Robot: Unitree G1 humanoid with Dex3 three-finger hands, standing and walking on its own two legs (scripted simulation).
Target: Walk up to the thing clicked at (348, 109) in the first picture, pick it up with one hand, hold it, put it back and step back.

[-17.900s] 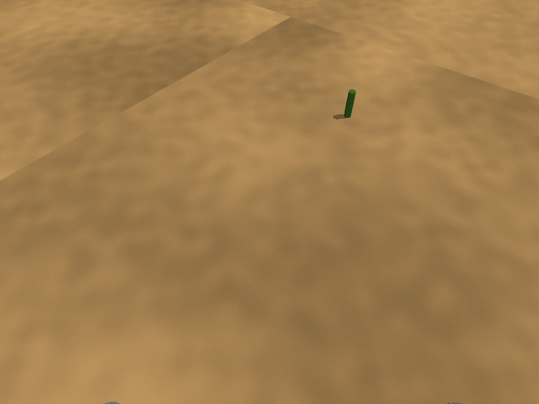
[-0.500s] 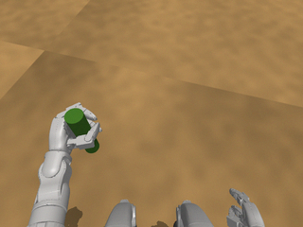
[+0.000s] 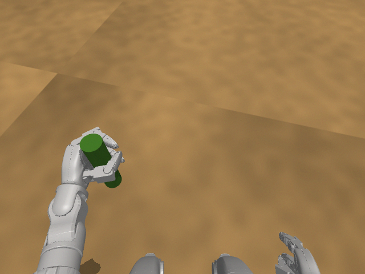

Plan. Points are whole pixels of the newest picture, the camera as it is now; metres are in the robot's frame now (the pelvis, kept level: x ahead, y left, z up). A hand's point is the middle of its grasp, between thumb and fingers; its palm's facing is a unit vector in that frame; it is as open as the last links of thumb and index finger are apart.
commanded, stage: hold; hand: left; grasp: from the side
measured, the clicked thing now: (103, 164) +0.33 +0.18 +0.03
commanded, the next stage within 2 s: none
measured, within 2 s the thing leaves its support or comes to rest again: neither
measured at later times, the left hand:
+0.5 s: hand (106, 158) +0.33 +0.17 +0.07, palm faces -0.02 -1.00 -0.01, open 5.3 cm
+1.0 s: hand (104, 154) +0.33 +0.17 +0.08, palm faces -0.02 -1.00 +0.00, open 5.3 cm
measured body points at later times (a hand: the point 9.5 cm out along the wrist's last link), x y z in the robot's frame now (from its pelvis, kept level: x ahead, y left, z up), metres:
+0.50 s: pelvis +0.00 +0.00 +0.01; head +0.04 +0.00 +0.46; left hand +0.32 +0.22 +0.07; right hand +0.13 -0.25 -0.10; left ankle +0.02 +0.13 -0.69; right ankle +0.01 -0.12 -0.69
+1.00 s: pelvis +0.00 +0.00 +0.02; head +0.04 +0.00 +0.47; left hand +0.33 +0.22 +0.08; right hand +0.13 -0.24 -0.09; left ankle +0.02 +0.13 -0.69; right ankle +0.01 -0.12 -0.69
